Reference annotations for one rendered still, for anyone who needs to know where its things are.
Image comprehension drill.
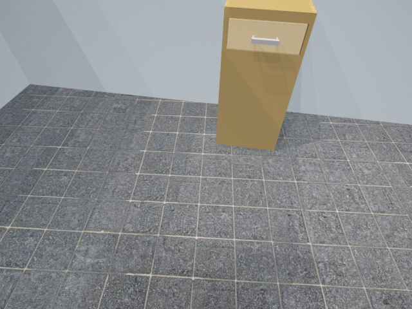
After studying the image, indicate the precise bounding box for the cabinet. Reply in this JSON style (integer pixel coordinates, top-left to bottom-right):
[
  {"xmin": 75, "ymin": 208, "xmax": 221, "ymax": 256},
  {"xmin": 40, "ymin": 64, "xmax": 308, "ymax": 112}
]
[{"xmin": 216, "ymin": 0, "xmax": 317, "ymax": 151}]

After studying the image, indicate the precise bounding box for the handle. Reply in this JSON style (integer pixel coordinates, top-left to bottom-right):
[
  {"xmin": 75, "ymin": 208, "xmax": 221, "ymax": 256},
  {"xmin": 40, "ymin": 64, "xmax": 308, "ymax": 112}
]
[{"xmin": 251, "ymin": 35, "xmax": 279, "ymax": 46}]

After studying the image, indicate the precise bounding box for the drawer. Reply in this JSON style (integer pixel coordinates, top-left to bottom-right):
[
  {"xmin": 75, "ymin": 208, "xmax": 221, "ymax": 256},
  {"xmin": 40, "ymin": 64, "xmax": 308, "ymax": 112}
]
[{"xmin": 227, "ymin": 18, "xmax": 308, "ymax": 55}]

